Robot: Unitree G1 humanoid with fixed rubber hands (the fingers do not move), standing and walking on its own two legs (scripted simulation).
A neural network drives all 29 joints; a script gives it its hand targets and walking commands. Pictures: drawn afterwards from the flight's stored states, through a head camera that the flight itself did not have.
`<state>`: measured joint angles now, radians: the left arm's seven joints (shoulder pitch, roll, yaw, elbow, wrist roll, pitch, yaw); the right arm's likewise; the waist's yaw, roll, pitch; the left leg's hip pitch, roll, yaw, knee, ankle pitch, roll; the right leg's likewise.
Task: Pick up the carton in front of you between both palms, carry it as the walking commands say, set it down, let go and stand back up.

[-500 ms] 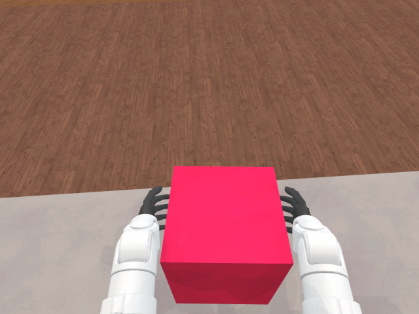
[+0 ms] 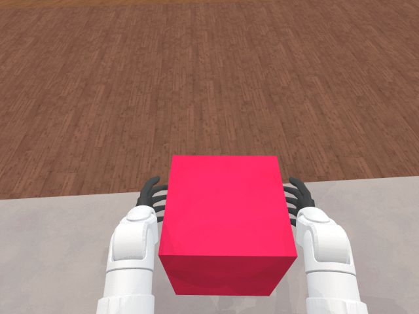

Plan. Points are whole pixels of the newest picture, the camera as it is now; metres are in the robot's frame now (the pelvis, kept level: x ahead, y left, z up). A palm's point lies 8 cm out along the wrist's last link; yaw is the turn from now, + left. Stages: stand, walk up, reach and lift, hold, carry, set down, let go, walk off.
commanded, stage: carry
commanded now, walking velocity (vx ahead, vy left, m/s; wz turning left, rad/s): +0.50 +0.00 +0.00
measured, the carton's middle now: (223, 229) +0.30 +0.00 +0.00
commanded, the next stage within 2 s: none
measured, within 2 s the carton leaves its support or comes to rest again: neither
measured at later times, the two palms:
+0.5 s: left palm (153, 142) +0.50 +0.17 +0.09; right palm (274, 144) +0.49 -0.13 +0.08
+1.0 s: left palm (178, 92) +0.79 +0.14 +0.07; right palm (265, 88) +0.82 -0.15 +0.07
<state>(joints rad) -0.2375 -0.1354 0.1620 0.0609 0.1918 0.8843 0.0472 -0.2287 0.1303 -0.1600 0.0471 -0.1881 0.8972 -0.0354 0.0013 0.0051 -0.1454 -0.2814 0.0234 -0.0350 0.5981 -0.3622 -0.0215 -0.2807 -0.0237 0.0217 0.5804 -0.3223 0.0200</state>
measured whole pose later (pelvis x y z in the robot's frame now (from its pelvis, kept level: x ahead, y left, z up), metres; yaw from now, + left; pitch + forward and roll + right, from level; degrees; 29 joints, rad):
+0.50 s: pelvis +0.23 +0.03 +0.00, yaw -3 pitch +5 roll +0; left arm -0.15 -0.13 0.14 -0.37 0.09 1.23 0.11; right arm -0.17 0.14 -0.08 -0.33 -0.11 1.22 -0.09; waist 0.01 0.00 -0.09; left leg -0.28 0.01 0.22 0.52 -0.34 0.07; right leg -0.36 -0.07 -0.08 1.07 -0.47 0.01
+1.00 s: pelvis +0.54 -0.03 +0.02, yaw +3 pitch +4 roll +1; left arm -0.12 -0.13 0.10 -0.29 0.11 1.17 0.10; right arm -0.13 0.13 -0.09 -0.29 -0.12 1.19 -0.08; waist 0.04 0.00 -0.05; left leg -0.55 0.09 0.08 0.98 -0.28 0.01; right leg -0.24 0.00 -0.26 0.36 -0.21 -0.10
